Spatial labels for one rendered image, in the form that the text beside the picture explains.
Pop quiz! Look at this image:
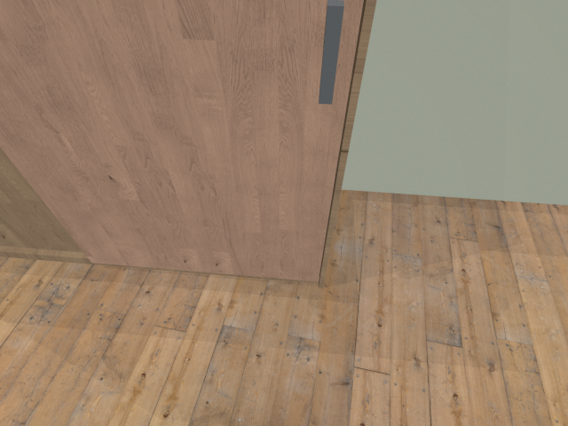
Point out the wardrobe door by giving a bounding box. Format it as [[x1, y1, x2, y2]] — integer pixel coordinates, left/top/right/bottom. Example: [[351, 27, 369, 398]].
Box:
[[0, 0, 364, 282], [0, 147, 83, 252]]

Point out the handle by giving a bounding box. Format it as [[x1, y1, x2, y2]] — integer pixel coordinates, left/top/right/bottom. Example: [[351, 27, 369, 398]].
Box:
[[319, 0, 344, 105]]

